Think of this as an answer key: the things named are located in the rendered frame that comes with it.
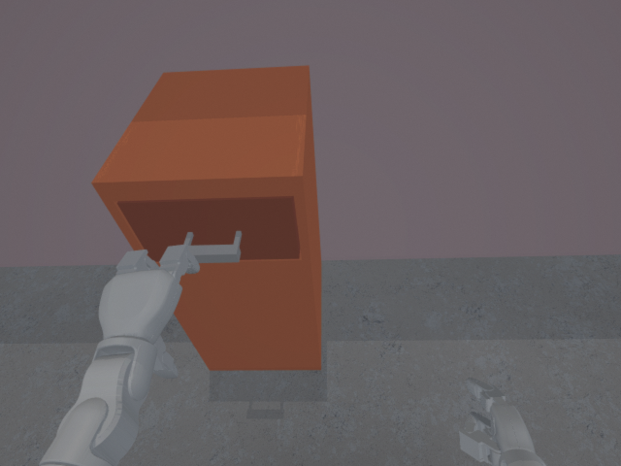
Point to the left robot hand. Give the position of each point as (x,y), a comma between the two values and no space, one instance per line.
(142,297)

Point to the drawer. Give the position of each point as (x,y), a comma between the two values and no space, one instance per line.
(268,224)

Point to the right robot hand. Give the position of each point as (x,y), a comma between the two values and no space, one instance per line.
(486,439)

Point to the left robot forearm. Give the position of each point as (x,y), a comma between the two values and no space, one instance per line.
(103,424)

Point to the cabinet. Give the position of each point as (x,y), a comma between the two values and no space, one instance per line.
(231,134)

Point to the handle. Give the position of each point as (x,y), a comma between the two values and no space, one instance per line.
(215,253)

